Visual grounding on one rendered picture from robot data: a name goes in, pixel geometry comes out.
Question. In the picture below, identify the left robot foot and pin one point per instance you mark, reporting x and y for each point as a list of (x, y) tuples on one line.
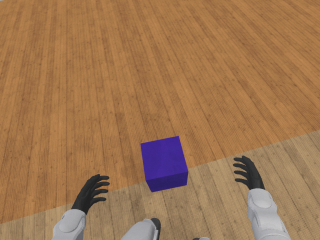
[(158, 226)]

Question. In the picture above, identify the robot left hand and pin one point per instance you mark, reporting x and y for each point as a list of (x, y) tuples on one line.
[(85, 199)]

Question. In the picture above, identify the carton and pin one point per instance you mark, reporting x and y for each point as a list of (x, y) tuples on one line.
[(164, 164)]

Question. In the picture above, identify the left robot forearm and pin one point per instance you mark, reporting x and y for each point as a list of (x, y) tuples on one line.
[(71, 226)]

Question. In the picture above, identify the robot left shin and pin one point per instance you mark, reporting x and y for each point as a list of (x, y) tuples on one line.
[(149, 221)]

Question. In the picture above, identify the right robot forearm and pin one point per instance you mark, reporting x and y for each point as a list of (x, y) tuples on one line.
[(262, 212)]

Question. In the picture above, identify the robot right hand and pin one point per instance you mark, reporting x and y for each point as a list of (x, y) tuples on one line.
[(254, 180)]

